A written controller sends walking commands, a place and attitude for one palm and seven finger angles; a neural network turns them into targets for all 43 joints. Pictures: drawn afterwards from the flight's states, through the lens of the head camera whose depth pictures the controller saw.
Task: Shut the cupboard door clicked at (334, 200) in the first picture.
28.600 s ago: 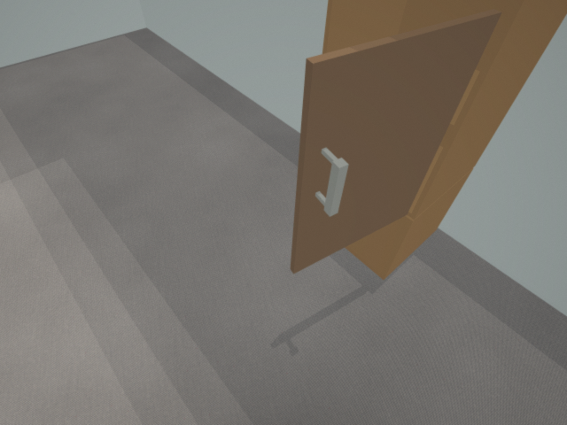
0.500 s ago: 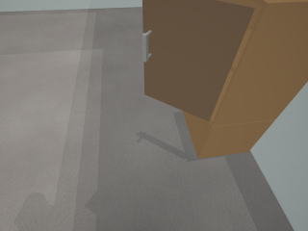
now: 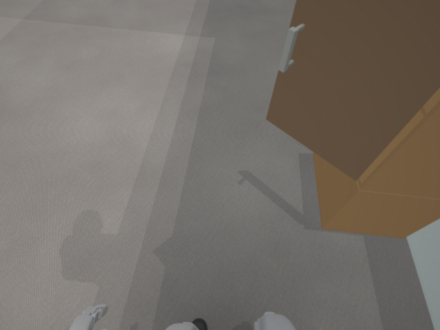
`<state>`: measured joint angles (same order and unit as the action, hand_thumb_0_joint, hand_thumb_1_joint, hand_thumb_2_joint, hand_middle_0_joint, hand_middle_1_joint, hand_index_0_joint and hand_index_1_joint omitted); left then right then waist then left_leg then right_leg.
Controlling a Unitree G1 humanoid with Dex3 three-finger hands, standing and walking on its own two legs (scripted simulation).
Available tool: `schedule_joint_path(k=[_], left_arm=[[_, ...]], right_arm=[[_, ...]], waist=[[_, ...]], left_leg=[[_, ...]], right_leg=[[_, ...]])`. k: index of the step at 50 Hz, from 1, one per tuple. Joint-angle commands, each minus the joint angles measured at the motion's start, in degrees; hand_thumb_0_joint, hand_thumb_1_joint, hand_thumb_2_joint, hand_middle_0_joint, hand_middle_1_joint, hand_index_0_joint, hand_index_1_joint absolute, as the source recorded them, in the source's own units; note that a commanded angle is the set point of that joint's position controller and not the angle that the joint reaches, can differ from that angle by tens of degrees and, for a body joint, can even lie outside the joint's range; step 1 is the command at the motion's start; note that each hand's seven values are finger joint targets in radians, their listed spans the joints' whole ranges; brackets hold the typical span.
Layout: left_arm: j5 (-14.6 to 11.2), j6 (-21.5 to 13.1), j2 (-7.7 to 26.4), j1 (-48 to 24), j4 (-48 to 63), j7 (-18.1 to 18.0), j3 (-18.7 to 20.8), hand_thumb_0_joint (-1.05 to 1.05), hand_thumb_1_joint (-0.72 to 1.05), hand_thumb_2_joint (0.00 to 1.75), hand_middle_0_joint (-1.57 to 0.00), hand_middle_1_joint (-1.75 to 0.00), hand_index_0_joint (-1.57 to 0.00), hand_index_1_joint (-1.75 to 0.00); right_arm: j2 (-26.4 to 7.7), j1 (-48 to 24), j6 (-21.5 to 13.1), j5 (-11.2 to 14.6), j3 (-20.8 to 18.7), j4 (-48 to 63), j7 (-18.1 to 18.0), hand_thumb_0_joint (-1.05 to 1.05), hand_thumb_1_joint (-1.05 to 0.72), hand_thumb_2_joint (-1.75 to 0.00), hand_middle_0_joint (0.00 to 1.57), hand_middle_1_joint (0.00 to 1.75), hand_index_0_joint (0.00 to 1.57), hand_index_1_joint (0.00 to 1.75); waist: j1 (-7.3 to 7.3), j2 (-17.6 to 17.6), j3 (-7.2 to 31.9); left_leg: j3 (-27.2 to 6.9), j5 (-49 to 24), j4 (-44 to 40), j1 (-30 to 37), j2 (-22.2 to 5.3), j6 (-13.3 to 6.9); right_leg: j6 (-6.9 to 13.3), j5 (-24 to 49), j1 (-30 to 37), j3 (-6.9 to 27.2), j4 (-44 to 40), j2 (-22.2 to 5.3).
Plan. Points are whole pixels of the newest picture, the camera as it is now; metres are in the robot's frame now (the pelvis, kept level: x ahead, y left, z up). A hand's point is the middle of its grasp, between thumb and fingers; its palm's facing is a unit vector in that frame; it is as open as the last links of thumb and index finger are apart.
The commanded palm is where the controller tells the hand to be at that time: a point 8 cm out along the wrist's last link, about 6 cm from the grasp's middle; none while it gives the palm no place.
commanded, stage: walk to a spot facing it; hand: left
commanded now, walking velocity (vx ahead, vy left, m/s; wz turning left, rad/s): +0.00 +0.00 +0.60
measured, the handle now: (291, 48) +0.87 -0.19 +0.01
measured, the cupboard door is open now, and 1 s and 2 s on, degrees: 51 51 51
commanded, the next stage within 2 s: turn to face it in 1.64 s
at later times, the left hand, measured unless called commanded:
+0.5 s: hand out of the picture -0.02 +0.16 -0.17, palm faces +0.36 -0.90 -0.26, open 7.4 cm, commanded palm none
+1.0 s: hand out of the picture +0.06 +0.22 -0.15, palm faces +0.56 -0.78 -0.29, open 7.4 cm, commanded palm none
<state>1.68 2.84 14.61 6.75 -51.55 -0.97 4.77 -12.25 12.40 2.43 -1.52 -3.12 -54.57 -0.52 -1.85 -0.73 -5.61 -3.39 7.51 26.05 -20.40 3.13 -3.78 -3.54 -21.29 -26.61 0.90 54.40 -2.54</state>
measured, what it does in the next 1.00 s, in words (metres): steps on the spot, turning left: right foot, then left foot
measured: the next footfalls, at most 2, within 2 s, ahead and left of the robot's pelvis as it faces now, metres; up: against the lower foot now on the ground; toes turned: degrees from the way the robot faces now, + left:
right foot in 0.16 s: +0.03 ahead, -0.16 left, +0.00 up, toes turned +8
left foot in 0.56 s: +0.02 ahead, +0.10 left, +0.00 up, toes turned +28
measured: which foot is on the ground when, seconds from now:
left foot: down 0.00-0.16, up 0.18-0.54, down 0.56-0.96, up 0.98-1.00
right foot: up 0.00-0.14, down 0.16-0.58, up 0.60-0.96, down 0.98-1.00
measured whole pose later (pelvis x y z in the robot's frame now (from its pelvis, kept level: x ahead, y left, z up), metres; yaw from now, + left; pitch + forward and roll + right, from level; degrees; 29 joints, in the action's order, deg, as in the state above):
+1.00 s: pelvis +0.08 -0.02 -0.01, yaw +37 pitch +1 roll +0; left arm 2.0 -0.4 13.7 9.3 -48.1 1.0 3.4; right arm -13.8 15.2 2.3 -1.1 -3.5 -53.3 0.2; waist -1.7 -2.2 -3.2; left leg -7.2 26.5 41.9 -18.4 2.0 -0.8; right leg -1.5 -18.4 -17.9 -4.3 33.7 -2.0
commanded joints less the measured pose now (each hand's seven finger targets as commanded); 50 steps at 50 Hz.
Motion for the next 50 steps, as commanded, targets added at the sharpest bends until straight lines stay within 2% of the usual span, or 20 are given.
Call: schedule_joint_path(k=[1,6,7,8,9,10,14,22,26,27,28,29,30,34,40,46,47,48,49,50], left_arm=[[-0.2,-1.0,3.4,2.3,4.1,-0.4,0.4,0.0,0.9,0.9,-0.2,-0.3,-0.2,-0.3],[-0.7,-1.5,5.5,10.4,2.8,-0.9,0.9,0.0,0.9,0.9,-0.2,-0.3,-0.2,-0.3],[-0.1,-1.9,8.9,11.9,2.8,-1.3,1.6,0.0,0.9,0.9,-0.2,-0.3,-0.2,-0.3],[0.7,-2.2,13.5,9.8,4.1,-1.6,2.4,0.0,0.9,0.9,-0.2,-0.3,-0.2,-0.3],[0.1,-2.0,11.8,4.3,5.2,-1.9,1.3,0.0,0.9,0.9,-0.2,-0.3,-0.2,-0.3],[-0.1,-1.9,9.9,-0.1,6.8,-2.1,0.5,0.0,0.9,0.9,-0.2,-0.3,-0.2,-0.3],[-0.5,-3.4,5.8,4.5,5.1,-1.9,0.0,0.0,0.9,0.9,-0.2,-0.3,-0.2,-0.3],[0.1,-2.9,8.4,14.2,2.8,-1.8,1.6,0.0,0.9,0.9,-0.2,-0.3,-0.2,-0.3],[-0.1,-2.9,9.7,12.1,3.3,-1.3,2.2,0.0,0.9,0.9,-0.2,-0.3,-0.2,-0.3],[-0.7,-2.9,9.1,11.9,3.8,-1.2,2.0,0.0,0.9,0.9,-0.2,-0.3,-0.2,-0.3],[-1.2,-2.7,5.3,11.5,5.8,-0.7,1.3,0.0,0.9,0.9,-0.2,-0.3,-0.2,-0.3],[-0.9,-2.2,3.5,7.0,8.1,-1.0,-0.1,0.0,0.9,0.9,-0.2,-0.3,-0.2,-0.3],[-0.5,-1.6,5.2,4.7,8.8,-1.3,0.1,0.0,0.9,0.9,-0.2,-0.3,-0.2,-0.3],[-0.6,-0.6,4.8,4.3,6.0,-0.4,0.9,0.0,0.9,0.9,-0.2,-0.3,-0.2,-0.3],[-0.1,-1.3,4.4,2.2,6.6,1.4,0.6,0.0,0.9,0.9,-0.2,-0.3,-0.2,-0.3],[-0.1,-3.1,4.4,7.3,5.4,2.0,0.6,0.0,0.9,0.9,-0.2,-0.3,-0.2,-0.3],[0.0,-3.8,6.2,12.2,4.0,1.8,1.3,0.0,0.9,0.9,-0.2,-0.3,-0.2,-0.3],[0.7,-4.8,11.8,17.4,3.0,0.9,2.4,0.0,0.9,0.9,-0.2,-0.3,-0.2,-0.3],[0.2,-4.4,14.0,18.3,3.0,0.3,2.3,0.0,0.9,0.9,-0.2,-0.3,-0.2,-0.3],[-0.1,-4.1,12.4,14.9,3.9,0.0,1.9,0.0,0.9,0.9,-0.2,-0.3,-0.2,-0.3]], right_arm=[[-12.0,2.4,-0.3,-0.4,-3.8,3.6,-0.3,0.0,-0.9,-0.9,0.2,0.3,0.2,0.3],[-10.8,-1.9,0.2,0.3,-4.2,6.2,0.0,0.0,-0.9,-0.9,0.2,0.3,0.2,0.3],[-8.0,-1.6,0.4,0.9,-4.0,6.6,0.4,0.0,-0.9,-0.9,0.2,0.3,0.2,0.3],[-5.0,-0.7,0.2,1.0,-3.8,7.4,0.4,0.0,-0.9,-0.9,0.2,0.3,0.2,0.3],[-8.2,-0.8,0.4,-0.1,-4.3,7.0,0.7,0.0,-0.9,-0.9,0.2,0.3,0.2,0.3],[-7.1,1.7,0.6,-0.3,-4.1,7.0,1.2,0.0,-0.9,-0.9,0.2,0.3,0.2,0.3],[-6.1,-0.1,0.9,0.4,-3.1,6.6,1.7,0.0,-0.9,-0.9,0.2,0.3,0.2,0.3],[-4.3,-9.2,0.7,0.6,-1.2,9.1,2.1,0.0,-0.9,-0.9,0.2,0.3,0.2,0.3],[-5.9,-3.2,-0.3,0.6,-1.6,7.9,1.9,0.0,-0.9,-0.9,0.2,0.3,0.2,0.3],[-8.4,1.8,-0.8,0.3,-2.2,6.4,2.0,0.0,-0.9,-0.9,0.2,0.3,0.2,0.3],[-15.6,6.3,-1.4,0.0,-4.0,5.6,1.5,0.0,-0.9,-0.9,0.2,0.3,0.2,0.3],[-17.9,9.9,-0.9,0.9,-4.5,4.4,0.8,0.0,-0.9,-0.9,0.2,0.3,0.2,0.3],[-16.2,8.9,-0.4,0.7,-3.8,4.2,0.6,0.0,-0.9,-0.9,0.2,0.3,0.2,0.3],[-12.0,-1.7,-0.9,0.0,-2.4,7.3,-0.8,0.0,-0.9,-0.9,0.2,0.3,0.2,0.3],[-12.8,-0.6,-1.4,-0.3,-2.8,6.9,-0.1,0.0,-0.9,-0.9,0.2,0.3,0.2,0.3],[-12.4,-2.4,-1.7,-0.2,-3.1,7.0,0.2,0.0,-0.9,-0.9,0.2,0.3,0.2,0.3],[-10.4,-3.5,-1.9,0.3,-2.8,7.5,0.3,0.0,-0.9,-0.9,0.2,0.3,0.2,0.3],[-5.7,-2.0,-2.4,1.1,-1.8,8.4,0.5,0.0,-0.9,-0.9,0.2,0.3,0.2,0.3],[-5.9,-4.1,-2.7,0.5,-1.9,9.7,0.6,0.0,-0.9,-0.9,0.2,0.3,0.2,0.3],[-8.0,-4.6,-2.3,-0.1,-2.6,9.7,1.2,0.0,-0.9,-0.9,0.2,0.3,0.2,0.3]], waist=[[-0.24,-8.8,8.5],[3.62,-7.4,10.9],[4.12,1.5,10.7],[3.94,16.2,7.9],[1.66,10.4,4.2],[-1.05,3.9,3.5],[-0.26,11.1,6.4],[4.69,13.6,6.1],[1.27,12.2,8.9],[-1.53,6.3,12.3],[-3.82,-12.0,16.5],[-5.3,-16.1,17.1],[-4.52,-7.7,13.6],[-0.32,-9.2,5.6],[-0.38,-9.1,4.7],[3.12,-7.9,5.2],[5.94,-2.6,6.5],[8.25,14.2,10.2],[8.77,19.8,7.5],[6.31,12.4,2.9]], left_leg=[[-20.8,7.0,-10.3,8.2,-13.3,-5.6],[-19.3,5.2,-4.6,-1.1,-7.6,-1.5],[-14.0,13.7,3.7,-8.7,-2.4,2.2],[-2.1,21.9,22.0,-16.4,5.2,6.5],[-2.7,24.6,35.6,-14.8,1.4,5.7],[-3.1,21.7,40.0,-13.3,0.4,5.4],[2.0,15.7,41.9,-15.5,-2.3,7.4],[8.0,18.3,22.6,-11.4,-3.7,6.4],[10.4,9.8,5.0,3.1,-1.7,4.4],[7.3,-4.3,-0.9,15.6,-4.3,3.2],[-13.7,-29.1,-0.8,29.8,-20.9,-4.4],[-20.2,-51.0,-0.4,30.1,-27.3,-10.7],[-13.8,-39.9,-0.5,24.5,-26.5,-10.7],[-9.9,-22.7,-4.2,11.9,-17.3,-6.1],[-14.6,15.2,-10.3,9.0,-13.8,-5.9],[-16.4,20.4,-4.4,0.0,-10.5,-4.6],[-13.4,22.8,2.7,-8.7,-6.8,-2.6],[-4.5,27.2,20.0,-19.9,0.1,1.3],[0.0,29.9,35.1,-24.3,1.0,3.2],[-2.1,25.7,42.4,-23.7,-2.5,3.0]], right_leg=[[0.2,-1.7,0.3,0.0,-6.4,2.0],[1.7,5.3,20.0,-0.9,-29.9,3.6],[4.4,0.9,25.6,7.0,-38.4,-4.7],[11.4,-5.2,23.0,25.9,-45.0,-21.0],[13.6,-0.4,13.1,22.9,-43.8,-24.5],[13.7,5.2,10.6,16.6,-41.8,-21.9],[10.6,42.5,23.7,1.6,-30.8,-13.8],[10.0,50.2,31.2,-3.1,-26.6,-16.1],[7.3,50.1,26.1,-7.6,-17.3,-15.7],[4.5,41.5,18.0,-9.9,-8.0,-14.2],[0.1,2.2,-0.8,-11.5,5.4,-5.8],[-0.3,-17.7,-6.8,-5.3,12.8,-3.2],[0.4,-16.1,-5.1,-2.3,13.4,-5.2],[-0.8,-4.6,-4.2,-0.8,12.2,-4.3],[-0.8,-1.6,-3.0,-2.9,-1.5,-1.8],[-0.1,2.8,14.4,-5.8,-21.9,2.8],[0.2,3.2,26.3,-3.1,-29.0,0.7],[3.9,-10.3,37.9,13.2,-39.5,-14.2],[8.8,-17.7,32.2,28.3,-45.9,-25.3],[10.3,-23.0,24.4,26.5,-47.3,-26.2]])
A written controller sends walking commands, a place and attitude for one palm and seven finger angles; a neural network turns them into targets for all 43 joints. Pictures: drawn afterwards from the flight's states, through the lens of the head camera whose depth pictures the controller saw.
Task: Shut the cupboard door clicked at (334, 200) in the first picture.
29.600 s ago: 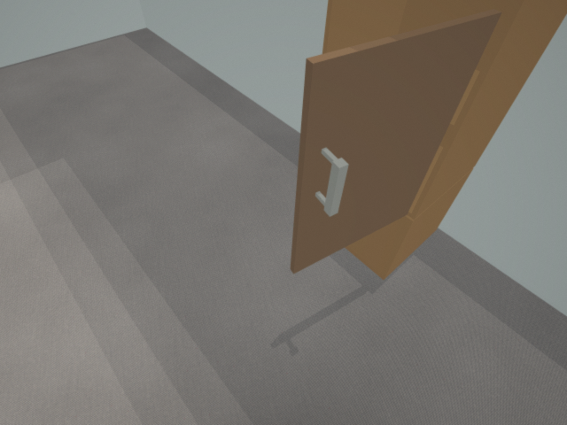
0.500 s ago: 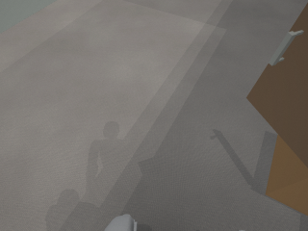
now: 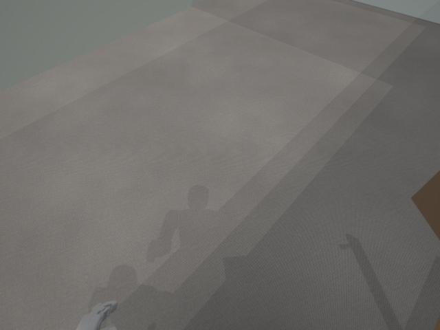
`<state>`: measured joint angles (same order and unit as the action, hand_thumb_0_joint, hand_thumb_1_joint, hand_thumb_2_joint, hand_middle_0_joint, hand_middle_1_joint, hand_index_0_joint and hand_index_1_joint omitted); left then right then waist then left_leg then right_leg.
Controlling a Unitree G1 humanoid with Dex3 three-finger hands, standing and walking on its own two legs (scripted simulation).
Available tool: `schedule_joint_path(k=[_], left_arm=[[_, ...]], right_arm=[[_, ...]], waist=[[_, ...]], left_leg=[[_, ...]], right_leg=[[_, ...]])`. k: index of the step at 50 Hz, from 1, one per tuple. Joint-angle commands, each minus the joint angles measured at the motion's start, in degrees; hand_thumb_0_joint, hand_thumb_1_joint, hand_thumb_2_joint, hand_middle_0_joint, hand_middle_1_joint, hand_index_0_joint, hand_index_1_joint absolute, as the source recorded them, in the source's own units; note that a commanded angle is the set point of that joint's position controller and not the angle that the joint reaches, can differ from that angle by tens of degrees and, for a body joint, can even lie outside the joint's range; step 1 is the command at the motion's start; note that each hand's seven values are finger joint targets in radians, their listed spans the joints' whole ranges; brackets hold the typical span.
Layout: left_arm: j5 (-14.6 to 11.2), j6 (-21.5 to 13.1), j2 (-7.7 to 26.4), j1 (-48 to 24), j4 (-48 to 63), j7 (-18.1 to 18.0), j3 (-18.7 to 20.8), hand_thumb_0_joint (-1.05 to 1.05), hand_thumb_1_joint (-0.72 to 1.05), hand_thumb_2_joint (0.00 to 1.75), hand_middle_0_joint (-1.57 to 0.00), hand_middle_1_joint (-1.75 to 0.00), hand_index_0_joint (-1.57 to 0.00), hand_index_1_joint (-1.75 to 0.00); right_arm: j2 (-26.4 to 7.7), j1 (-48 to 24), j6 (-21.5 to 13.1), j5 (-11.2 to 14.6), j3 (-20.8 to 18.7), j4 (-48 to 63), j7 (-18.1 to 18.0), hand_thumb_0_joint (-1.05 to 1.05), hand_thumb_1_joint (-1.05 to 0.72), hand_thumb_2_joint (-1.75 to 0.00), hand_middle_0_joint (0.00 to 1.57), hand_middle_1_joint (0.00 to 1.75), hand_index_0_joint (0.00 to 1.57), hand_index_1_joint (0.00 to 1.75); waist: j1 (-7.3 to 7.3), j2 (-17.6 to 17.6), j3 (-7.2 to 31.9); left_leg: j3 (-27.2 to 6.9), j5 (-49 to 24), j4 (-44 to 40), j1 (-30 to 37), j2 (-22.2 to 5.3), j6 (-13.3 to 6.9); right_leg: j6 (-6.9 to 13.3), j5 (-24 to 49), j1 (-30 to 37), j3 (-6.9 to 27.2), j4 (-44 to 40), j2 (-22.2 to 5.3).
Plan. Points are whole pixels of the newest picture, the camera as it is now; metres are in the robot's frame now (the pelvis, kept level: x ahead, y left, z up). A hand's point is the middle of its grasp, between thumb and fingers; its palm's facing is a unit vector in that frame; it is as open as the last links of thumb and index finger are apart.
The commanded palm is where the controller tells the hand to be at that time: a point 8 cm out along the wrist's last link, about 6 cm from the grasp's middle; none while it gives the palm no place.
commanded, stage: walk to a spot facing it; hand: left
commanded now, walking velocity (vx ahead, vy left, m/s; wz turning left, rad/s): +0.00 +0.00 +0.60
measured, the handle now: out of the picture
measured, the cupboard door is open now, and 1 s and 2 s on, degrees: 51 51 51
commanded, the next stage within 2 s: turn to face it in 0.64 s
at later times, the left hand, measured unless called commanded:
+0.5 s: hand out of the picture +0.06 +0.23 -0.19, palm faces +0.37 -0.90 -0.22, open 7.4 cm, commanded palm none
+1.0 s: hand (120, 279) +0.24 +0.24 -0.15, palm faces +0.39 -0.89 -0.23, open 7.4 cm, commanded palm none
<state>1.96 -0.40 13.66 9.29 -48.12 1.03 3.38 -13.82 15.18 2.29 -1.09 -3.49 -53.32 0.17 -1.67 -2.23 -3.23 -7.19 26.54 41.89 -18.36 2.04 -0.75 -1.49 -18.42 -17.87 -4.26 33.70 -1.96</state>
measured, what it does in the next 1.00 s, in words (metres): walks ahead, turning left: left foot, then right foot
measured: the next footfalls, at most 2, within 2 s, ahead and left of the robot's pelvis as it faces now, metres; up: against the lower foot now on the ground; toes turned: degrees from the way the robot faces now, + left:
left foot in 0.40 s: +0.20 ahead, +0.14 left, +0.00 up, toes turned +23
right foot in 0.94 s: +0.33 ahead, -0.05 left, +0.00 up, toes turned +25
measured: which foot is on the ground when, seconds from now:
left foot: up 0.00-0.38, down 0.40-0.96, up 0.98-1.00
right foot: down 0.00-0.40, up 0.42-0.92, down 0.94-1.00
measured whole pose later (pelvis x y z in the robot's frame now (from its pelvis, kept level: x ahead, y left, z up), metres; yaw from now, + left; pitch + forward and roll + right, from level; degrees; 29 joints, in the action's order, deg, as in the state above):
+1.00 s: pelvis +0.24 +0.04 +0.01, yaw +24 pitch +0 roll +0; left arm 1.4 0.3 10.0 11.4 -53.9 -0.4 0.8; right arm -11.2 14.8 0.8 -0.6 -1.9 -56.9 -1.4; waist -1.2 -2.0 -2.1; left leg -0.9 23.1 33.5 -12.9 1.5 -0.4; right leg 0.7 -15.2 -14.8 -0.1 29.7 0.7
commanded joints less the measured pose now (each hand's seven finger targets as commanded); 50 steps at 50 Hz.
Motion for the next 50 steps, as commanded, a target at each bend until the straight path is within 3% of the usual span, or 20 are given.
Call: schedule_joint_path(k=[1,4,9,15,17,18,19,20,21,22,23,26,29,35,37,42,45,47,48,50], left_arm=[[-0.4,-1.4,10.2,8.4,1.2,-2.3,3.2,0.0,0.9,0.9,-0.2,-0.3,-0.2,-0.3],[-0.8,-2.4,5.3,4.8,1.1,-2.1,1.5,0.0,0.9,0.9,-0.2,-0.3,-0.2,-0.3],[-0.7,-2.6,4.8,12.2,-2.4,-2.7,1.2,0.0,0.9,0.9,-0.2,-0.3,-0.2,-0.3],[-0.3,-1.8,7.2,13.8,-3.2,-3.0,2.0,0.0,0.9,0.9,-0.2,-0.3,-0.2,-0.3],[-0.5,-1.6,9.1,12.6,-2.2,-3.0,2.7,0.0,0.9,0.9,-0.2,-0.3,-0.2,-0.3],[-0.8,-1.5,9.5,11.6,-1.7,-2.8,2.9,0.0,0.9,0.9,-0.2,-0.3,-0.2,-0.3],[-1.4,-1.4,8.6,11.7,-0.8,-2.6,2.8,0.0,0.9,0.9,-0.2,-0.3,-0.2,-0.3],[-2.1,-1.2,4.4,11.5,1.5,-2.2,1.5,0.0,0.9,0.9,-0.2,-0.3,-0.2,-0.3],[-1.9,-0.1,5.7,8.1,3.1,-3.0,1.3,0.0,0.9,0.9,-0.2,-0.3,-0.2,-0.3],[-1.6,0.2,5.2,6.8,3.8,-3.3,1.8,0.0,0.9,0.9,-0.2,-0.3,-0.2,-0.3],[-1.4,0.4,4.3,6.3,3.0,-3.3,1.9,0.0,0.9,0.9,-0.2,-0.3,-0.2,-0.3],[-0.7,1.9,4.6,7.0,0.8,-2.3,2.4,0.0,0.9,0.9,-0.2,-0.3,-0.2,-0.3],[-0.6,2.4,4.3,6.9,0.5,-2.2,2.4,0.0,0.9,0.9,-0.2,-0.3,-0.2,-0.3],[-0.3,2.2,4.9,0.0,3.3,-1.5,2.1,0.0,0.9,0.9,-0.2,-0.3,-0.2,-0.3],[-0.4,2.0,4.4,-2.4,4.1,-1.4,1.8,0.0,0.9,0.9,-0.2,-0.3,-0.2,-0.3],[-0.8,1.1,1.2,-0.5,1.6,-1.8,-0.5,0.0,0.9,0.9,-0.2,-0.3,-0.2,-0.3],[-0.8,-0.3,3.0,6.3,-2.0,-2.0,-0.6,0.0,0.9,0.9,-0.2,-0.3,-0.2,-0.3],[-0.6,-1.0,7.5,7.7,-3.9,-2.4,-0.1,0.0,0.9,0.9,-0.2,-0.3,-0.2,-0.3],[-0.7,-0.7,8.9,6.2,-3.7,-2.2,-0.1,0.0,0.9,0.9,-0.2,-0.3,-0.2,-0.3],[-0.5,-0.3,7.2,4.9,-3.9,-2.4,0.6,0.0,0.9,0.9,-0.2,-0.3,-0.2,-0.3]], right_arm=[[-6.1,-6.2,-2.1,-0.8,-2.2,7.3,0.6,0.0,-0.9,-0.9,0.2,0.3,0.2,0.3],[-3.9,-3.9,-1.2,-0.6,-1.8,4.3,1.9,0.0,-0.9,-0.9,0.2,0.3,0.2,0.3],[-1.0,-5.2,-0.3,-0.2,-0.6,4.3,2.3,0.0,-0.9,-0.9,0.2,0.3,0.2,0.3],[-0.9,-10.1,-0.8,-0.2,0.4,6.5,2.5,0.0,-0.9,-0.9,0.2,0.3,0.2,0.3],[-2.9,-4.6,-1.3,-0.3,-0.1,5.8,2.1,0.0,-0.9,-0.9,0.2,0.3,0.2,0.3],[-5.0,0.8,-1.5,-0.5,-0.8,4.7,1.9,0.0,-0.9,-0.9,0.2,0.3,0.2,0.3],[-9.6,6.7,-2.1,-1.0,-2.0,3.5,1.5,0.0,-0.9,-0.9,0.2,0.3,0.2,0.3],[-16.5,11.4,-2.4,-0.5,-3.5,3.0,0.9,0.0,-0.9,-0.9,0.2,0.3,0.2,0.3],[-17.0,12.0,-1.7,0.7,-3.4,2.1,0.1,0.0,-0.9,-0.9,0.2,0.3,0.2,0.3],[-15.2,7.6,-1.7,0.4,-2.8,3.2,-0.3,0.0,-0.9,-0.9,0.2,0.3,0.2,0.3],[-13.1,3.2,-2.0,0.1,-2.3,4.9,-0.9,0.0,-0.9,-0.9,0.2,0.3,0.2,0.3],[-9.1,-4.1,-2.1,-0.3,-1.0,6.3,-1.5,0.0,-0.9,-0.9,0.2,0.3,0.2,0.3],[-9.5,-4.2,-2.3,-0.1,-1.3,6.3,-1.3,0.0,-0.9,-0.9,0.2,0.3,0.2,0.3],[-9.7,-2.1,-2.1,-0.3,-1.8,5.2,-0.8,0.0,-0.9,-0.9,0.2,0.3,0.2,0.3],[-9.3,-1.1,-2.1,-0.6,-1.8,4.7,-0.8,0.0,-0.9,-0.9,0.2,0.3,0.2,0.3],[-5.5,0.8,-2.9,-0.7,-0.4,2.2,-1.8,0.0,-0.9,-0.9,0.2,0.3,0.2,0.3],[-4.3,1.3,-3.5,0.3,-0.1,0.1,-1.9,0.0,-0.9,-0.9,0.2,0.3,0.2,0.3],[-0.3,2.9,-3.5,0.9,0.8,0.3,-1.5,0.0,-0.9,-0.9,0.2,0.3,0.2,0.3],[-0.7,4.4,-2.7,0.7,0.7,-0.1,-1.6,0.0,-0.9,-0.9,0.2,0.3,0.2,0.3],[-1.1,2.6,-1.4,0.2,0.4,-0.5,-2.1,0.0,-0.9,-0.9,0.2,0.3,0.2,0.3]], waist=[[3.92,13.6,-0.6],[0.56,10.8,-1.7],[1.72,12.8,1.0],[2.55,13.6,0.7],[0.11,13.4,4.5],[-3.01,10.7,7.8],[-5.75,1.4,13.9],[-6.68,-14.4,19.2],[-6.87,-6.2,21.5],[-4.64,-2.9,14.2],[-3.46,-5.4,12.1],[0.21,-5.0,6.0],[1.01,-2.6,7.3],[0.2,-4.3,4.1],[-0.26,-4.5,3.8],[0.5,-5.7,7.9],[3.08,-0.5,9.9],[1.87,10.8,8.1],[0.65,11.3,5.3],[1.17,18.5,2.8]], left_leg=[[1.0,1.3,29.1,-26.2,-3.6,0.0],[4.6,-8.9,30.7,-20.9,-5.6,1.6],[10.4,-9.8,20.4,-20.7,-4.3,2.5],[16.1,-8.0,0.8,-14.6,-2.6,0.5],[17.0,-10.7,-5.1,-4.3,-0.1,-1.2],[16.4,-16.6,-10.0,4.5,0.9,-1.7],[6.6,-35.8,-12.1,20.0,-6.9,-5.3],[-17.3,-67.6,-12.0,31.3,-24.9,-14.4],[-17.0,-67.6,-13.9,30.4,-26.6,-17.1],[-11.9,-54.5,-16.2,21.9,-24.9,-16.0],[-12.1,-46.7,-17.7,17.3,-22.1,-14.2],[-7.2,-36.9,-21.5,6.9,-16.3,-10.0],[-6.5,-35.2,-22.2,7.6,-14.6,-9.1],[-12.2,-17.2,-25.8,7.3,-12.9,-9.6],[-13.0,-17.9,-25.6,8.3,-13.0,-10.1],[-6.9,-39.6,-20.2,13.0,-12.6,-9.7],[-0.4,-36.5,-13.6,10.9,-8.6,-3.9],[5.5,-9.2,-9.2,-0.7,-2.3,0.9],[7.3,1.1,-6.2,0.1,-1.4,1.4],[7.1,4.6,2.1,-2.2,-2.8,1.6]], right_leg=[[8.5,-20.4,13.7,28.5,-25.8,-24.6],[6.1,4.5,8.7,6.8,-21.7,-17.7],[4.1,41.7,19.3,-5.8,-14.5,-14.9],[5.0,51.9,23.0,-9.1,-7.3,-17.4],[4.3,56.1,20.8,-10.4,1.3,-18.0],[3.1,51.0,17.3,-11.4,9.9,-16.8],[0.6,32.0,5.2,-11.5,23.7,-13.4],[-2.6,-19.4,-12.4,-6.6,40.5,-3.7],[-1.3,-19.5,-13.4,2.4,44.5,-4.1],[-1.4,-17.1,-13.1,2.6,42.6,-5.7],[-2.0,-14.3,-14.6,3.2,41.1,-6.0],[-2.9,-6.4,-11.5,4.7,36.2,-6.1],[-3.5,-3.0,-11.6,4.6,32.9,-4.8],[-4.2,-0.4,-14.6,5.0,24.7,-3.4],[-4.0,-0.7,-14.6,4.8,20.8,-2.8],[-2.3,-1.7,-4.6,2.8,6.2,0.0],[-0.9,15.3,10.2,4.5,-13.0,0.3],[5.3,34.3,16.8,21.0,-13.1,-12.5],[9.5,33.3,12.2,22.4,-14.1,-17.1],[12.7,36.5,9.7,24.0,-14.9,-14.3]])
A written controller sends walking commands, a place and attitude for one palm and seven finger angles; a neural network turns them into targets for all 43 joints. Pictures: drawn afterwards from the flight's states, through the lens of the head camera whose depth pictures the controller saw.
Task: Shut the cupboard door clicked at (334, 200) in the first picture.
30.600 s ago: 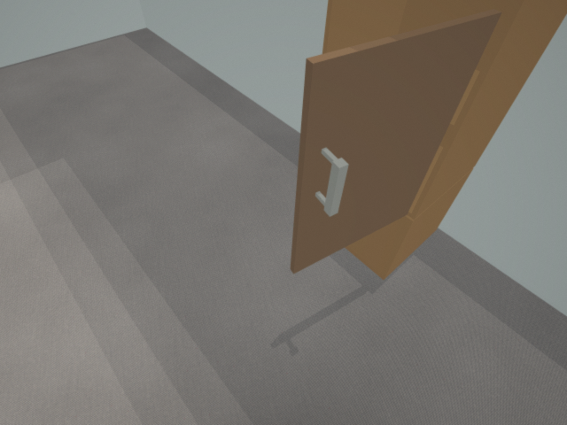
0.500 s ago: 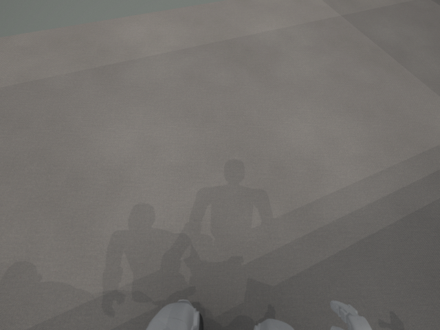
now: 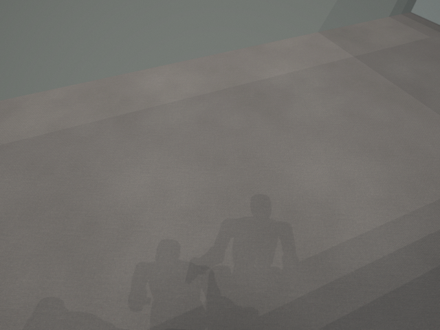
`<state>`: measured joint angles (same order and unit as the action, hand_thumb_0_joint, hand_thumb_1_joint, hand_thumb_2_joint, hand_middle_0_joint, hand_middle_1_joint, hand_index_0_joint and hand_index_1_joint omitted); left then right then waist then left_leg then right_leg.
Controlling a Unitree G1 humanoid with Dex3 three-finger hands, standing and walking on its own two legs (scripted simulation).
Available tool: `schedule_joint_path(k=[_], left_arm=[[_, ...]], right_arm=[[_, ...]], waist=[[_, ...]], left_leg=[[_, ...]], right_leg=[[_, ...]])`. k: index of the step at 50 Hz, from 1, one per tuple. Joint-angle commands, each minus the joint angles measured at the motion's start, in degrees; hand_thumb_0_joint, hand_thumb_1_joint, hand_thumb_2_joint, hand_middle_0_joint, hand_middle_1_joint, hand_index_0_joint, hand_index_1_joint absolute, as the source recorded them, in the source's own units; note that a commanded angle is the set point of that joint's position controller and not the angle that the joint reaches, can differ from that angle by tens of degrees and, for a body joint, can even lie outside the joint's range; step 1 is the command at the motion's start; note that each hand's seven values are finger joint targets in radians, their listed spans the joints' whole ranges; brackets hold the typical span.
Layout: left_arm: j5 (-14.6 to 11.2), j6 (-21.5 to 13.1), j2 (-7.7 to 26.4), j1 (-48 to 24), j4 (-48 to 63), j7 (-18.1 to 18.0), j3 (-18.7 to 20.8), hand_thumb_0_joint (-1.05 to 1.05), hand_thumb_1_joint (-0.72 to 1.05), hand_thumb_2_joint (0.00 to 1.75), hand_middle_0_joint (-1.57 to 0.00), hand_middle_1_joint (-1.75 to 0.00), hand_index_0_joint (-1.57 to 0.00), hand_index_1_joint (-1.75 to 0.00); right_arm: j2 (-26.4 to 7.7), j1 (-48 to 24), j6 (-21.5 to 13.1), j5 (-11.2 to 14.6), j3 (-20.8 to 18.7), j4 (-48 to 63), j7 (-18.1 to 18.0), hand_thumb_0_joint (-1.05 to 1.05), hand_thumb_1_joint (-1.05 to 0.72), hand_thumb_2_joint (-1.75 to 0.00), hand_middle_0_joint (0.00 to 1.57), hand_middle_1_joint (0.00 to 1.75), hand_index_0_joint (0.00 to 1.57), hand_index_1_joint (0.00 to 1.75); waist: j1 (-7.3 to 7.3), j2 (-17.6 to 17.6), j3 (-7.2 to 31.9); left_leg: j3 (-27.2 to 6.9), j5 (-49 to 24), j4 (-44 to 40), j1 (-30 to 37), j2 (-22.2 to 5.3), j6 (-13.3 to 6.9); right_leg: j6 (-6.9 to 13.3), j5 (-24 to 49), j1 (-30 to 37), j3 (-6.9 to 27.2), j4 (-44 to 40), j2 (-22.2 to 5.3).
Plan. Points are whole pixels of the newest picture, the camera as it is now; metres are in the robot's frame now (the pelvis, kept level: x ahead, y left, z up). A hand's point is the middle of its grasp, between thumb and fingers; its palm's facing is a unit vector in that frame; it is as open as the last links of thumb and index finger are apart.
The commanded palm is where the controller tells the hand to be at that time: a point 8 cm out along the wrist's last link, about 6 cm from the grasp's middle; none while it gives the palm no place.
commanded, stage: turn to face it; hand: left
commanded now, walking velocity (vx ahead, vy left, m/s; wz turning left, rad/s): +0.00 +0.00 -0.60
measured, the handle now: out of the picture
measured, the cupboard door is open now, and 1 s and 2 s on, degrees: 51 51 51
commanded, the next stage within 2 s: none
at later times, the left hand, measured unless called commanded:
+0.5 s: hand out of the picture +0.10 +0.24 -0.17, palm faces -0.17 -0.96 -0.21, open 7.4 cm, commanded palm none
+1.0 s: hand (169, 318) +0.18 +0.12 -0.15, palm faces -0.51 -0.82 -0.24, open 7.4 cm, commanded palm none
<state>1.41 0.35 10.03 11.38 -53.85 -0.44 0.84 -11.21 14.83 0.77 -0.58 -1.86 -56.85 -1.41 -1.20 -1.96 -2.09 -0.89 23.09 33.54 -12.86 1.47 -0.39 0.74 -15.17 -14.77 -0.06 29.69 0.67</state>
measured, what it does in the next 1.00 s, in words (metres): steps on the spot, turning right: left foot, then right foot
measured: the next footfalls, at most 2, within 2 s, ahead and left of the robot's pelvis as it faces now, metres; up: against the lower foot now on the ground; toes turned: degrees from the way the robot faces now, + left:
left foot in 0.34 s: +0.08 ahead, +0.14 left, +0.00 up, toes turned -9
right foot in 0.72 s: -0.02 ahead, -0.11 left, +0.00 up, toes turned -29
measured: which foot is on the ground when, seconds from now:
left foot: up 0.00-0.32, down 0.34-0.72, up 0.74-1.00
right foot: down 0.00-0.34, up 0.36-0.70, down 0.72-1.00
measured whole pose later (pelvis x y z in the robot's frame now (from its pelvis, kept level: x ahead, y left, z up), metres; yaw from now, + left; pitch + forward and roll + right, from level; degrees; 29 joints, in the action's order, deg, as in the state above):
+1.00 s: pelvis +0.00 +0.00 +0.00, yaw -32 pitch +1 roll +1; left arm 1.7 2.6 11.5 10.9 -49.9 0.4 3.0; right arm -14.7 10.1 3.5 -0.8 -3.3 -51.0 -1.0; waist -0.3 -0.4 -5.3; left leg 0.7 22.8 56.8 -27.2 -3.8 4.7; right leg 1.8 -14.1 -15.2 2.5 28.5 1.9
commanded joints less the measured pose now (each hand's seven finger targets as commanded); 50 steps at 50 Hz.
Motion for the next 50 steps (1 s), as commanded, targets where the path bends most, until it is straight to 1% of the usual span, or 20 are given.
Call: schedule_joint_path(k=[1,3,6,12,14,15,16,17,18,20,24,31,34,35,36,37,38,39,43,50], left_arm=[[-0.1,-0.9,10.3,3.6,1.4,-1.1,3.2,0.0,0.9,0.9,-0.2,-0.3,-0.2,-0.3],[-0.2,-0.5,10.8,5.7,1.0,-1.3,4.0,0.0,0.9,0.9,-0.2,-0.3,-0.2,-0.3],[-0.1,0.2,11.0,6.3,1.4,-1.6,5.2,0.0,0.9,0.9,-0.2,-0.3,-0.2,-0.3],[0.4,1.3,11.6,3.5,2.9,-1.0,6.2,0.0,0.9,0.9,-0.2,-0.3,-0.2,-0.3],[-0.1,1.7,11.5,1.0,3.6,-0.7,6.3,0.0,0.9,0.9,-0.2,-0.3,-0.2,-0.3],[-0.4,1.9,9.6,0.4,4.1,-0.6,5.9,0.0,0.9,0.9,-0.2,-0.3,-0.2,-0.3],[-1.0,2.2,6.7,1.7,5.0,-0.2,5.3,0.0,0.9,0.9,-0.2,-0.3,-0.2,-0.3],[-0.9,2.2,6.5,1.2,5.8,0.2,5.2,0.0,0.9,0.9,-0.2,-0.3,-0.2,-0.3],[-0.4,2.4,8.2,-0.1,6.1,0.5,5.5,0.0,0.9,0.9,-0.2,-0.3,-0.2,-0.3],[0.4,3.1,8.8,2.1,4.5,1.5,6.3,0.0,0.9,0.9,-0.2,-0.3,-0.2,-0.3],[-0.2,3.8,7.8,1.9,4.9,2.6,5.9,0.0,0.9,0.9,-0.2,-0.3,-0.2,-0.3],[-0.1,2.8,7.0,-2.1,7.7,2.8,4.7,0.0,0.9,0.9,-0.2,-0.3,-0.2,-0.3],[-0.1,1.9,8.4,2.9,6.5,2.6,5.2,0.0,0.9,0.9,-0.2,-0.3,-0.2,-0.3],[0.2,1.2,12.4,6.3,5.7,2.2,5.8,0.0,0.9,0.9,-0.2,-0.3,-0.2,-0.3],[0.7,0.5,18.6,8.4,5.3,1.3,7.0,0.0,0.9,0.9,-0.2,-0.3,-0.2,-0.3],[-0.1,0.8,19.9,10.0,4.8,0.4,7.0,0.0,0.9,0.9,-0.2,-0.3,-0.2,-0.3],[0.0,1.1,18.2,7.4,5.7,0.0,6.7,0.0,0.9,0.9,-0.2,-0.3,-0.2,-0.3],[0.1,1.0,16.2,3.9,6.6,-0.4,6.7,0.0,0.9,0.9,-0.2,-0.3,-0.2,-0.3],[-0.1,0.6,13.3,-0.8,8.6,-0.4,5.4,0.0,0.9,0.9,-0.2,-0.3,-0.2,-0.3],[0.5,1.0,14.5,1.1,7.6,-0.1,6.1,0.0,0.9,0.9,-0.2,-0.3,-0.2,-0.3]], right_arm=[[-4.7,0.6,0.1,-0.1,-1.3,3.3,-0.7,0.0,-0.9,-0.9,0.2,0.3,0.2,0.3],[-4.5,-1.0,0.2,0.3,-1.5,3.8,-0.9,0.0,-0.9,-0.9,0.2,0.3,0.2,0.3],[-3.2,-2.7,0.7,0.4,-1.7,4.7,-0.8,0.0,-0.9,-0.9,0.2,0.3,0.2,0.3],[-3.6,-3.9,0.7,0.5,-2.3,7.0,-0.8,0.0,-0.9,-0.9,0.2,0.3,0.2,0.3],[-4.3,0.3,0.2,0.6,-2.3,6.0,-1.1,0.0,-0.9,-0.9,0.2,0.3,0.2,0.3],[-5.9,2.0,-0.3,0.5,-2.7,5.5,-1.2,0.0,-0.9,-0.9,0.2,0.3,0.2,0.3],[-10.6,2.7,-1.0,-0.3,-3.3,5.9,-1.5,0.0,-0.9,-0.9,0.2,0.3,0.2,0.3],[-14.2,3.0,-0.8,-0.8,-3.9,7.0,-1.6,0.0,-0.9,-0.9,0.2,0.3,0.2,0.3],[-13.6,0.9,-0.5,-1.1,-3.4,7.9,-1.8,0.0,-0.9,-0.9,0.2,0.3,0.2,0.3],[-11.2,-4.9,-0.9,-1.3,-2.6,9.6,-1.7,0.0,-0.9,-0.9,0.2,0.3,0.2,0.3],[-10.5,-6.3,-0.3,-1.3,-2.4,10.3,-1.6,0.0,-0.9,-0.9,0.2,0.3,0.2,0.3],[-12.7,-2.4,-0.2,-1.3,-3.7,8.9,-0.7,0.0,-0.9,-0.9,0.2,0.3,0.2,0.3],[-13.5,-4.1,0.1,-0.8,-4.1,9.4,-0.2,0.0,-0.9,-0.9,0.2,0.3,0.2,0.3],[-11.6,-4.1,0.2,-0.2,-3.9,10.2,0.3,0.0,-0.9,-0.9,0.2,0.3,0.2,0.3],[-6.4,-6.1,0.2,-0.1,-2.7,12.9,0.5,0.0,-0.9,-0.9,0.2,0.3,0.2,0.3],[-8.0,-8.4,1.1,-0.2,-2.4,13.9,0.0,0.0,-0.9,-0.9,0.2,0.3,0.2,0.3],[-7.5,-8.8,1.3,-0.1,-2.4,13.7,-0.1,0.0,-0.9,-0.9,0.2,0.3,0.2,0.3],[-7.7,-8.1,1.1,-0.2,-2.5,12.9,-0.3,0.0,-0.9,-0.9,0.2,0.3,0.2,0.3],[-7.7,-5.2,1.4,-0.4,-2.5,10.4,0.5,0.0,-0.9,-0.9,0.2,0.3,0.2,0.3],[-6.8,-6.6,0.8,0.0,-2.4,11.5,0.2,0.0,-0.9,-0.9,0.2,0.3,0.2,0.3]], waist=[[1.87,16.9,0.3],[2.35,11.5,2.6],[2.63,6.3,5.1],[1.86,11.3,4.2],[-0.66,10.8,4.9],[-1.49,6.9,5.4],[-1.6,-7.4,5.9],[-1.79,-15.4,4.8],[-1.31,-9.0,1.8],[1.71,-7.7,0.8],[2.34,-9.0,-0.2],[-0.06,-10.8,2.6],[2.99,-7.1,5.0],[4.41,0.5,6.8],[6.09,19.4,5.8],[6.96,18.0,5.6],[5.39,13.6,3.2],[3.94,18.3,3.5],[1.41,9.3,5.8],[2.73,8.9,4.4]], left_leg=[[0.2,7.8,14.1,-10.8,-2.4,1.3],[0.4,6.9,19.5,-14.3,-1.9,2.1],[0.6,4.7,20.3,-14.8,-2.2,2.8],[0.1,1.4,7.8,-7.3,-1.7,2.5],[0.5,-7.1,-3.8,2.9,-1.2,2.5],[-0.8,-9.9,-10.1,10.5,-3.8,2.2],[-12.2,-8.1,-16.8,15.0,-15.1,-1.1],[-21.8,-11.2,-20.1,11.0,-26.4,-6.7],[-20.4,-12.2,-19.8,3.3,-27.6,-9.7],[-13.8,-14.8,-19.0,0.7,-23.3,-9.4],[-2.2,-18.6,-16.3,1.9,-19.1,-7.8],[2.5,-27.7,-10.4,6.3,-21.7,-7.4],[7.3,-26.2,-0.5,2.5,-19.3,-3.0],[10.0,-18.0,8.5,-3.3,-15.8,0.3],[12.0,11.3,22.3,-19.7,-6.5,3.9],[3.9,14.4,31.7,-21.6,-5.8,3.6],[0.0,10.2,35.4,-24.2,-6.9,3.3],[-0.6,7.4,36.3,-26.2,-7.5,3.5],[0.7,-1.4,31.7,-19.3,-6.8,5.0],[1.4,1.9,16.1,-15.0,-4.4,4.9]], right_leg=[[11.4,41.6,8.3,20.1,-9.6,-16.8],[11.7,49.2,13.2,18.5,-7.4,-15.9],[10.7,42.4,14.5,17.2,-7.5,-14.1],[9.5,23.6,4.3,21.2,-8.3,-11.9],[6.4,16.8,-2.8,20.6,-5.4,-9.5],[3.8,8.1,-9.5,17.8,-2.5,-5.6],[1.2,-5.5,-17.2,11.3,6.4,1.4],[-1.6,-20.1,-18.7,3.1,19.7,3.5],[-1.8,-18.8,-15.8,4.6,27.4,0.5],[-2.7,-14.3,-16.5,2.7,34.9,-0.9],[-3.9,-10.3,-15.2,-0.3,32.0,-2.0],[-3.0,-9.2,-8.2,-4.8,14.1,-1.5],[-1.6,2.9,2.7,-6.3,0.0,-0.5],[0.4,11.2,10.3,0.3,-6.5,-5.5],[6.6,28.6,16.9,21.8,-10.2,-19.8],[11.9,33.1,12.4,24.8,-10.4,-24.2],[12.2,26.7,11.3,21.0,-10.9,-21.8],[11.5,24.5,11.4,21.9,-10.9,-19.2],[9.0,23.7,7.8,13.0,-8.5,-13.4],[10.7,18.8,6.5,19.7,-8.4,-13.6]])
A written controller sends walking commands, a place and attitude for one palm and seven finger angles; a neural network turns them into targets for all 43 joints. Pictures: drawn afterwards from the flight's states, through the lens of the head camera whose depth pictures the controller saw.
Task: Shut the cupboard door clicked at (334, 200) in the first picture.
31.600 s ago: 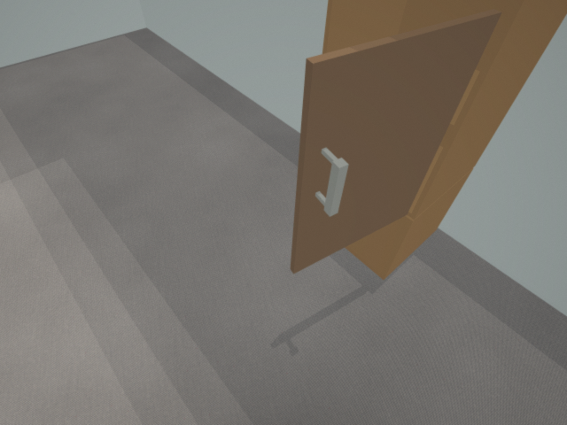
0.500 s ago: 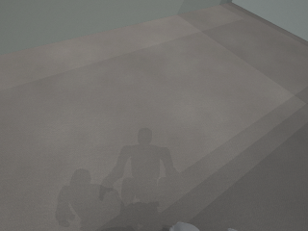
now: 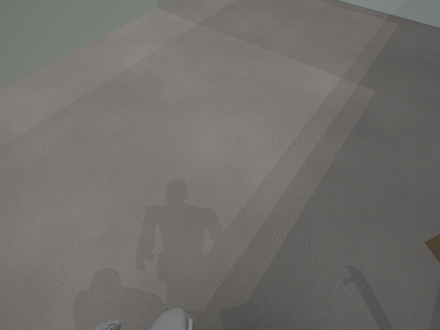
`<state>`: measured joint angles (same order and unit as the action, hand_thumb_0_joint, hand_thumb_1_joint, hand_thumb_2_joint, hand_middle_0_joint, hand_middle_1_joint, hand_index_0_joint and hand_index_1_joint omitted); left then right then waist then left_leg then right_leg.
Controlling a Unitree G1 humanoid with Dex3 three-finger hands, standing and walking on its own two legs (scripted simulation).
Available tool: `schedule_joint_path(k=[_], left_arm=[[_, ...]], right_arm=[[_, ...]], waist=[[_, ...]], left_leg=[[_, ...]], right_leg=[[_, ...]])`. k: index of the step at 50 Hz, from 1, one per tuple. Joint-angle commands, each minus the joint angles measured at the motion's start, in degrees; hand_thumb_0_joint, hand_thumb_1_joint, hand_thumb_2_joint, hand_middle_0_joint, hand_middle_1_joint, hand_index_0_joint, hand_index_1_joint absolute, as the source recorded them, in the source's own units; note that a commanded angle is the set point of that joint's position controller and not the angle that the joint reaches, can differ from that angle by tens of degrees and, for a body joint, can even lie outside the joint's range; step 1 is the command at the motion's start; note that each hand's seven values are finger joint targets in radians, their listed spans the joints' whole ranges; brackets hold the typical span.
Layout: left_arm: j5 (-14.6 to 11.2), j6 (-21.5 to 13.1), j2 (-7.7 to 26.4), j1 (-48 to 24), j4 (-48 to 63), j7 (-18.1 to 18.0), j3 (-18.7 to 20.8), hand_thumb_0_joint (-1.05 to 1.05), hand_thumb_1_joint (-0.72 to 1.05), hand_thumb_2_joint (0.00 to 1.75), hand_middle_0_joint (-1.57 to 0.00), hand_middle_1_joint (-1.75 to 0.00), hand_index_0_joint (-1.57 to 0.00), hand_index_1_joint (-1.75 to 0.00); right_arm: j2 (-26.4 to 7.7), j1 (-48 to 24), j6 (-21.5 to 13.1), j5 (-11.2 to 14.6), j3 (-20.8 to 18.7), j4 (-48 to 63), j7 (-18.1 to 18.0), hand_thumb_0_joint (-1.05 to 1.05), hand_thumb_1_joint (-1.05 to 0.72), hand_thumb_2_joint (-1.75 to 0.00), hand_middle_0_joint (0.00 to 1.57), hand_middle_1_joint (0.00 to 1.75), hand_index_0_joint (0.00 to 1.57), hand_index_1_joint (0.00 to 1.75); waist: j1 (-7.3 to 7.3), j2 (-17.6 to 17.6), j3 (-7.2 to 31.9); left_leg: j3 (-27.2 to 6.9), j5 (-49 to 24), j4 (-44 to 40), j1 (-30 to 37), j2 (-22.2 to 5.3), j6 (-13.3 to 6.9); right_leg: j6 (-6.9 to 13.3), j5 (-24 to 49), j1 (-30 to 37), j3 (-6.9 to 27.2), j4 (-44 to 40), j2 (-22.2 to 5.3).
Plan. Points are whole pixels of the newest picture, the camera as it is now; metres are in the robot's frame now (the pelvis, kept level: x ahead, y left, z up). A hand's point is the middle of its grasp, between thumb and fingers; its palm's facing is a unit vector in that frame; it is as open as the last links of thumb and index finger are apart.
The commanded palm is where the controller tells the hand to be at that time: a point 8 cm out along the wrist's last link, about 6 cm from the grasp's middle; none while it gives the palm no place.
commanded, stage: turn to face it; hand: left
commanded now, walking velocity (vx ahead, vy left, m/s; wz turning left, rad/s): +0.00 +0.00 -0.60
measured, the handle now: out of the picture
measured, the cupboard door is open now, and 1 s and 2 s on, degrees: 51 51 51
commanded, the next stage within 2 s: take the last steps up to it in 2.00 s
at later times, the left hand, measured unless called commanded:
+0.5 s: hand (134, 304) +0.18 +0.20 -0.16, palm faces -0.31 -0.92 -0.24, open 7.4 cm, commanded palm none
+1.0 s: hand (156, 299) +0.20 +0.16 -0.19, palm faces -0.52 -0.83 -0.18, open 7.4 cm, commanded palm none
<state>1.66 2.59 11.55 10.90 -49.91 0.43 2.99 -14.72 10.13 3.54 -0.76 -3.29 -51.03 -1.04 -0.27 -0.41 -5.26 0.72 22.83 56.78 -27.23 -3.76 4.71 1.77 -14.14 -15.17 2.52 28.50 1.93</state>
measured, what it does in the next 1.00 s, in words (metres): steps on the spot, turning right: left foot, then right foot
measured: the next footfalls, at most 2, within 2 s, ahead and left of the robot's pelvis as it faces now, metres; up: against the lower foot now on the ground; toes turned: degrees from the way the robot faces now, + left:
left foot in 0.14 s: +0.06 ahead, +0.15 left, +0.00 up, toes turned -4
right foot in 0.54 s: +0.00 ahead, -0.11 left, +0.00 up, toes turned -26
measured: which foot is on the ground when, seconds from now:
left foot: up 0.00-0.12, down 0.14-0.54, up 0.56-0.94, down 0.96-1.00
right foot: down 0.00-0.14, up 0.16-0.52, down 0.54-0.96, up 0.98-1.00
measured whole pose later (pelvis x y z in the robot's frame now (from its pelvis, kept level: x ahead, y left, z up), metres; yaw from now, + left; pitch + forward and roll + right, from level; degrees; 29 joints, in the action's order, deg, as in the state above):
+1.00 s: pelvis +0.03 +0.03 -0.01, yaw -35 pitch +2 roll -1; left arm 1.0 4.3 13.6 11.5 -51.8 0.8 4.0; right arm -12.5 8.6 0.9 -0.7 -1.6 -49.0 -1.6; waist 1.1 3.1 -4.4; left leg 2.3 17.7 34.0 -18.2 -2.2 0.7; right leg -0.8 -23.0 -21.7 6.6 40.1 3.6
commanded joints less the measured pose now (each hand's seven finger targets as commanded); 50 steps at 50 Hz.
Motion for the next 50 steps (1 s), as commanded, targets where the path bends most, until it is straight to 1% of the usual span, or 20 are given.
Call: schedule_joint_path(k=[1,5,7,8,9,10,13,21,25,26,27,28,31,34,42,46,47,48,49,50], left_arm=[[0.2,-1.1,13.3,1.6,3.7,-0.9,4.1,0.0,0.9,0.9,-0.2,-0.3,-0.2,-0.3],[-0.5,-0.3,11.6,-2.5,4.0,-0.8,4.0,0.0,0.9,0.9,-0.2,-0.3,-0.2,-0.3],[-1.3,0.0,6.3,-1.3,6.0,0.0,2.7,0.0,0.9,0.9,-0.2,-0.3,-0.2,-0.3],[-0.7,0.1,8.3,-3.0,6.0,0.1,2.9,0.0,0.9,0.9,-0.2,-0.3,-0.2,-0.3],[-0.3,0.1,8.6,-2.2,5.7,0.6,3.3,0.0,0.9,0.9,-0.2,-0.3,-0.2,-0.3],[0.0,0.4,8.2,-1.4,4.7,0.9,3.7,0.0,0.9,0.9,-0.2,-0.3,-0.2,-0.3],[-0.5,0.9,7.3,-2.2,3.9,1.8,3.2,0.0,0.9,0.9,-0.2,-0.3,-0.2,-0.3],[-0.4,0.7,5.5,-6.4,5.1,2.2,2.3,0.0,0.9,0.9,-0.2,-0.3,-0.2,-0.3],[-0.5,-0.1,7.4,0.0,3.3,1.9,2.7,0.0,0.9,0.9,-0.2,-0.3,-0.2,-0.3],[-0.1,-0.7,10.9,5.1,1.7,1.5,3.3,0.0,0.9,0.9,-0.2,-0.3,-0.2,-0.3],[0.3,-1.6,17.5,8.3,0.7,0.6,4.5,0.0,0.9,0.9,-0.2,-0.3,-0.2,-0.3],[-0.6,-1.3,18.7,9.4,0.4,-0.3,4.6,0.0,0.9,0.9,-0.2,-0.3,-0.2,-0.3],[-0.6,-0.9,13.4,-0.7,3.5,-1.3,3.6,0.0,0.9,0.9,-0.2,-0.3,-0.2,-0.3],[-0.6,-1.6,11.6,-1.9,4.4,-1.0,2.9,0.0,0.9,0.9,-0.2,-0.3,-0.2,-0.3],[0.1,-1.2,13.4,1.2,3.3,-0.7,3.8,0.0,0.9,0.9,-0.2,-0.3,-0.2,-0.3],[-0.5,-0.5,12.5,-2.6,3.7,-0.7,3.8,0.0,0.9,0.9,-0.2,-0.3,-0.2,-0.3],[-1.1,-0.2,9.8,-2.2,4.3,-0.5,3.2,0.0,0.9,0.9,-0.2,-0.3,-0.2,-0.3],[-1.5,-0.2,6.5,-0.6,5.1,0.1,2.6,0.0,0.9,0.9,-0.2,-0.3,-0.2,-0.3],[-0.8,-0.1,8.3,-2.4,5.3,0.2,2.7,0.0,0.9,0.9,-0.2,-0.3,-0.2,-0.3],[-0.4,0.0,9.0,-1.5,4.9,0.4,3.0,0.0,0.9,0.9,-0.2,-0.3,-0.2,-0.3]], right_arm=[[-3.1,-1.7,-2.2,0.3,-0.8,5.8,-0.3,0.0,-0.9,-0.9,0.2,0.3,0.2,0.3],[-3.8,5.5,-3.2,0.7,-0.9,3.6,-1.0,0.0,-0.9,-0.9,0.2,0.3,0.2,0.3],[-12.9,7.8,-4.0,-0.6,-2.2,4.1,-1.5,0.0,-0.9,-0.9,0.2,0.3,0.2,0.3],[-12.7,7.6,-3.6,-1.0,-1.8,4.5,-1.7,0.0,-0.9,-0.9,0.2,0.3,0.2,0.3],[-10.3,5.3,-3.7,-1.3,-1.2,5.3,-1.8,0.0,-0.9,-0.9,0.2,0.3,0.2,0.3],[-9.1,2.7,-4.0,-1.3,-0.8,5.7,-2.0,0.0,-0.9,-0.9,0.2,0.3,0.2,0.3],[-7.7,2.4,-3.6,-1.2,-0.5,5.8,-2.1,0.0,-0.9,-0.9,0.2,0.3,0.2,0.3],[-9.3,6.3,-3.1,-1.1,-1.9,3.2,-1.1,0.0,-0.9,-0.9,0.2,0.3,0.2,0.3],[-10.4,2.8,-2.7,-0.6,-2.5,3.7,-0.5,0.0,-0.9,-0.9,0.2,0.3,0.2,0.3],[-8.8,2.0,-2.7,-0.1,-2.3,4.4,-0.2,0.0,-0.9,-0.9,0.2,0.3,0.2,0.3],[-3.4,0.0,-2.6,0.1,-1.0,7.2,0.1,0.0,-0.9,-0.9,0.2,0.3,0.2,0.3],[-5.3,-1.9,-1.6,0.0,-0.8,8.1,-0.5,0.0,-0.9,-0.9,0.2,0.3,0.2,0.3],[-5.9,-1.5,-1.1,-0.2,-1.3,5.8,-0.3,0.0,-0.9,-0.9,0.2,0.3,0.2,0.3],[-5.2,0.5,-1.1,-0.4,-1.2,4.3,0.3,0.0,-0.9,-0.9,0.2,0.3,0.2,0.3],[-3.6,-2.3,-1.9,0.1,-0.7,5.9,-0.2,0.0,-0.9,-0.9,0.2,0.3,0.2,0.3],[-4.0,5.2,-3.0,0.6,-0.7,3.8,-0.9,0.0,-0.9,-0.9,0.2,0.3,0.2,0.3],[-7.2,6.7,-3.6,0.3,-1.1,3.5,-1.2,0.0,-0.9,-0.9,0.2,0.3,0.2,0.3],[-12.9,7.0,-3.9,-0.5,-2.1,4.1,-1.3,0.0,-0.9,-0.9,0.2,0.3,0.2,0.3],[-13.4,7.3,-3.5,-0.8,-2.0,4.6,-1.6,0.0,-0.9,-0.9,0.2,0.3,0.2,0.3],[-11.1,4.7,-3.4,-1.0,-1.3,5.4,-1.6,0.0,-0.9,-0.9,0.2,0.3,0.2,0.3]], waist=[[1.97,8.4,7.9],[-2.0,7.4,8.9],[-2.12,-18.3,9.4],[-2.73,-13.5,8.0],[-1.06,-8.8,7.1],[0.26,-12.2,7.5],[0.09,-10.1,6.8],[-2.46,-13.5,6.9],[1.57,-10.0,8.4],[4.21,-1.7,10.6],[5.9,18.8,9.4],[6.0,17.1,9.2],[1.75,14.5,4.9],[0.04,9.1,6.9],[1.92,8.0,7.7],[-1.86,8.0,9.7],[-2.43,-0.6,10.7],[-2.0,-17.7,11.4],[-2.81,-15.1,9.3],[-1.09,-9.9,8.2]], left_leg=[[-0.2,2.6,-10.5,1.1,1.4,-0.5],[-0.5,-9.2,-31.5,17.5,1.8,-1.3],[-21.7,-18.7,-42.1,26.5,-20.5,-10.0],[-21.9,-23.3,-40.8,21.5,-24.3,-14.3],[-17.3,-27.4,-40.1,19.2,-21.5,-14.6],[-14.0,-32.9,-38.6,19.8,-19.4,-13.8],[-3.8,-37.7,-35.5,22.4,-14.8,-12.4],[2.9,-36.8,-32.6,23.8,-16.1,-11.7],[6.5,-28.9,-23.8,17.3,-15.5,-7.6],[9.2,-19.8,-14.3,11.1,-12.3,-4.5],[11.3,11.7,0.6,-5.6,-2.5,-0.9],[2.8,15.6,9.4,-7.7,-1.2,-1.0],[-1.9,2.9,13.7,-9.2,-3.5,-0.9],[-1.0,-2.0,9.4,-5.1,-2.3,0.1],[-0.1,2.0,-8.8,0.2,0.8,-0.1],[0.3,-8.9,-30.1,16.6,2.3,-1.0],[-5.7,-9.6,-37.7,23.9,-4.3,-2.9],[-20.0,-17.3,-41.1,28.4,-19.1,-8.4],[-21.4,-23.4,-40.4,23.2,-24.4,-13.3],[-17.6,-27.2,-39.6,20.6,-22.8,-14.3]], right_leg=[[9.6,19.9,6.6,17.9,-6.3,-14.4],[4.3,16.1,-3.4,17.3,0.0,-9.7],[-2.7,-18.8,-18.5,1.7,20.4,3.1],[-3.0,-21.5,-17.1,1.6,30.9,-0.1],[-3.5,-18.2,-16.4,1.5,35.6,-1.3],[-4.2,-16.8,-17.5,0.7,38.4,-2.0],[-5.2,-13.3,-17.1,-1.9,37.0,-2.9],[-4.2,-11.2,-10.1,-7.7,18.7,-2.5],[-2.2,0.8,3.7,-8.5,1.9,-1.9],[-0.6,8.8,12.7,-3.0,-5.3,-6.3],[5.3,27.9,19.4,18.5,-8.9,-20.8],[10.3,34.6,14.3,22.5,-8.8,-25.2],[8.7,14.0,7.4,15.9,-10.8,-17.4],[7.2,18.2,5.9,10.8,-9.2,-14.0],[9.7,17.2,5.8,17.8,-7.4,-14.3],[4.7,17.2,-2.4,17.6,-1.0,-10.2],[1.5,7.9,-9.5,13.0,4.6,-4.6],[-2.2,-14.8,-18.6,3.6,17.5,2.9],[-2.9,-21.5,-18.0,1.2,29.4,0.4],[-3.4,-18.6,-17.3,1.9,34.7,-1.6]])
